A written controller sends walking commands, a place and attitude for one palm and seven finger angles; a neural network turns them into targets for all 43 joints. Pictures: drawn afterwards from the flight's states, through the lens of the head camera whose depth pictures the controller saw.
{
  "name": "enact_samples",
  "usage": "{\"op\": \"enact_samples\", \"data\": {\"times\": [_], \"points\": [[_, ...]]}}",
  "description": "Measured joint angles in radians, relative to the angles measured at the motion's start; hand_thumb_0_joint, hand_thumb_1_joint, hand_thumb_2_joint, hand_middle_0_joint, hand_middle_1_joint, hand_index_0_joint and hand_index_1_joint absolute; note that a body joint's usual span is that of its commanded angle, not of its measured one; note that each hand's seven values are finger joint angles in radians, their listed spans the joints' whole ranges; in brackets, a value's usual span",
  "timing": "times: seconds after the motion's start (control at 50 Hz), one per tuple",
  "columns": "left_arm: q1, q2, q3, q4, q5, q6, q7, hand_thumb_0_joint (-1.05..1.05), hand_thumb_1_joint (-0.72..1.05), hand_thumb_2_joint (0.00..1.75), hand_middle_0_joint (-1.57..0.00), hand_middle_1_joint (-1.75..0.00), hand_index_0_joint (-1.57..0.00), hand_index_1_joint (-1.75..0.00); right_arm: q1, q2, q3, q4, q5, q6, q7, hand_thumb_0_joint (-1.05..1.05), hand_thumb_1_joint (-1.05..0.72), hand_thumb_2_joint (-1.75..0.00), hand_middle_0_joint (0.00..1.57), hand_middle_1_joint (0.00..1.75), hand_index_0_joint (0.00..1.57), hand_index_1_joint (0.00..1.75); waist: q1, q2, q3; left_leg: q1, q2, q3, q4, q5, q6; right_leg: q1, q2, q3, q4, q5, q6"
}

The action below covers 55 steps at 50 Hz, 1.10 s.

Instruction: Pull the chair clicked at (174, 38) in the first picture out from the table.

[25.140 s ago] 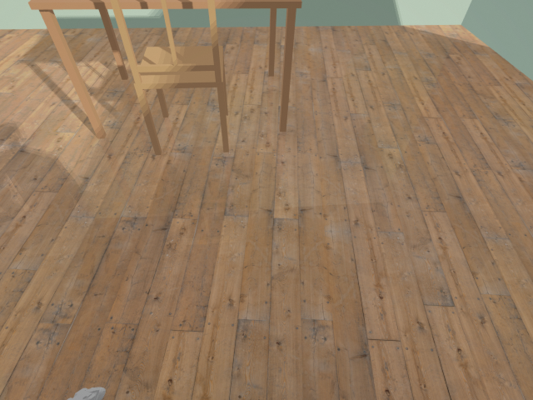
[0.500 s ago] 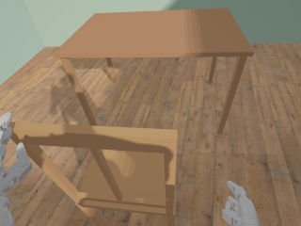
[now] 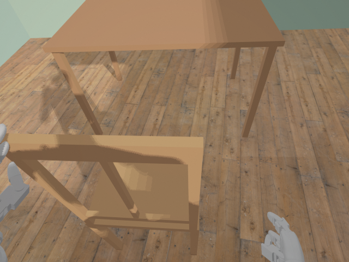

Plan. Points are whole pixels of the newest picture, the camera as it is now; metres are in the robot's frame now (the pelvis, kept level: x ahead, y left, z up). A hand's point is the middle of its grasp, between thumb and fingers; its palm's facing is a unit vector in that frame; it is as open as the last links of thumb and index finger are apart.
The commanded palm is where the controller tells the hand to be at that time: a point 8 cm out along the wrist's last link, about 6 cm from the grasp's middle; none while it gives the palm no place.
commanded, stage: step back with the hand held close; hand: left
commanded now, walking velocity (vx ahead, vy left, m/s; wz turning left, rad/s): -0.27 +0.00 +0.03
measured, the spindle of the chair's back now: (123, 193) +0.29 +0.18 -0.07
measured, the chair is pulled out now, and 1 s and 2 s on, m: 0.60 0.60 0.60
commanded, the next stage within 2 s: none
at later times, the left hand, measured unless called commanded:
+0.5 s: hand (4, 217) +0.15 +0.28 +0.16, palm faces +0.48 -0.74 -0.48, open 7.4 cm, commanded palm +0.09 +0.31 +0.18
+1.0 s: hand (2, 222) +0.14 +0.27 +0.16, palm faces +0.46 -0.72 -0.52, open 7.4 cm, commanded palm +0.07 +0.31 +0.18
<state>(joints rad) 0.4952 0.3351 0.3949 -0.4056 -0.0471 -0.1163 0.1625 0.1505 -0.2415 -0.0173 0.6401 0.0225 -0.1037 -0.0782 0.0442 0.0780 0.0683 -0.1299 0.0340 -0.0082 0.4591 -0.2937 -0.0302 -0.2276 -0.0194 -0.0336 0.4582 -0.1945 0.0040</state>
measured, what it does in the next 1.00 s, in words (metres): shifts its weight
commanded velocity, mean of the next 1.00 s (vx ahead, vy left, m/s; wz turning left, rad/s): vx -0.32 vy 0.00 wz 0.04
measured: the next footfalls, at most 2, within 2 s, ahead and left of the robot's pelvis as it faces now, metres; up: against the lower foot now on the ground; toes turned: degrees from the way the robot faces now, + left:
right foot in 1.96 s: -0.01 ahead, -0.13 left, +0.00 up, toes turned +5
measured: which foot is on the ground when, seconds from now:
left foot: down 0.00-1.00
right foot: down 0.00-1.00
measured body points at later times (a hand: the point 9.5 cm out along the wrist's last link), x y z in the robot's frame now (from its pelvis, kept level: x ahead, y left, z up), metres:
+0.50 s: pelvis -0.05 +0.01 -0.01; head -0.04 +0.01 +0.44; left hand +0.11 +0.31 +0.18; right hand +0.12 -0.22 -0.09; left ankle -0.03 +0.14 -0.74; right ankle +0.03 -0.12 -0.74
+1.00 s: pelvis -0.07 +0.01 -0.01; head -0.03 +0.01 +0.44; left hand +0.11 +0.31 +0.19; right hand +0.10 -0.24 -0.10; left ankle -0.03 +0.14 -0.74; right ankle +0.03 -0.12 -0.74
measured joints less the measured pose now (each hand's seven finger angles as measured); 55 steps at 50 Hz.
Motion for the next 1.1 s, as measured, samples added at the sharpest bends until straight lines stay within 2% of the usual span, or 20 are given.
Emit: {"op": "enact_samples", "data": {"times": [0.12, 0.24, 0.36, 0.54, 0.64, 0.8, 1.1], "points": [[0.051, 0.031, -0.005, -0.053, 0.016, -0.005, 0.005, 0.02, 0.89, 0.9, -0.2, -0.3, -0.21, -0.3, -0.012, 0.017, -0.012, -0.022, -0.002, 0.039, -0.001, 0.02, -0.9, -0.9, 0.2, 0.3, 0.2, 0.3, -0.024, -0.029, 0.003, -0.04, -0.017, 0.015, -0.001, 0.021, 0.014, -0.042, -0.016, 0.017, -0.004, 0.027, 0.015], [0.071, 0.07, 0.004, -0.081, 0.02, -0.002, 0.011, 0.02, 0.89, 0.9, -0.21, -0.3, -0.21, -0.3, -0.005, 0.045, -0.009, -0.033, -0.001, 0.057, -0.008, 0.02, -0.9, -0.9, 0.2, 0.3, 0.2, 0.3, -0.038, -0.065, -0.009, -0.082, -0.021, 0.02, 0.029, 0.026, 0.02, -0.074, -0.019, 0.023, 0.001, 0.047, 0.02], [0.071, 0.078, 0.019, -0.117, 0.025, -0.006, 0.024, 0.02, 0.89, 0.9, -0.21, -0.3, -0.21, -0.3, 0.028, 0.059, 0.003, -0.046, -0.003, 0.042, -0.014, 0.02, -0.9, -0.9, 0.2, 0.3, 0.2, 0.3, -0.037, -0.088, -0.021, -0.126, -0.022, 0.011, 0.075, 0.024, 0.021, -0.107, -0.02, 0.016, 0.029, 0.052, 0.02], [0.048, 0.046, 0.021, -0.113, 0.031, -0.023, 0.036, 0.02, 0.89, 0.9, -0.21, -0.3, -0.21, -0.3, 0.061, 0.051, 0.011, -0.033, -0.011, 0.016, -0.015, 0.02, -0.9, -0.9, 0.2, 0.3, 0.2, 0.3, -0.019, -0.07, -0.037, -0.179, -0.005, 0.001, 0.132, 0.013, 0.016, -0.142, -0.005, 0.006, 0.05, 0.062, 0.008], [0.041, 0.046, 0.016, -0.108, 0.033, -0.027, 0.039, 0.02, 0.89, 0.9, -0.21, -0.3, -0.21, -0.3, 0.065, 0.035, 0.01, -0.023, -0.016, 0.018, -0.013, 0.02, -0.9, -0.9, 0.2, 0.3, 0.2, 0.3, -0.028, -0.067, -0.039, -0.2, -0.001, 0.001, 0.124, 0.026, 0.018, -0.153, -0.002, 0.003, 0.022, 0.087, 0.007], [0.065, 0.089, 0.048, -0.124, 0.043, -0.044, 0.041, 0.02, 0.89, 0.9, -0.22, -0.3, -0.21, -0.3, 0.061, 0.029, -0.01, -0.028, -0.011, 0.018, -0.014, 0.02, -0.9, -0.9, 0.2, 0.3, 0.2, 0.3, -0.049, -0.075, -0.028, -0.226, -0.004, 0.0, 0.132, 0.04, 0.013, -0.179, -0.006, 0.002, 0.033, 0.092, 0.009], [0.067, 0.091, 0.055, -0.151, 0.049, -0.078, 0.043, 0.01, 0.89, 0.9, -0.22, -0.3, -0.21, -0.3, 0.021, 0.04, -0.019, -0.007, -0.022, 0.013, -0.012, 0.02, -0.9, -0.9, 0.2, 0.3, 0.2, 0.3, -0.041, -0.087, -0.037, -0.272, -0.007, -0.013, 0.154, 0.042, 0.014, -0.213, -0.01, -0.01, 0.043, 0.096, 0.008]]}}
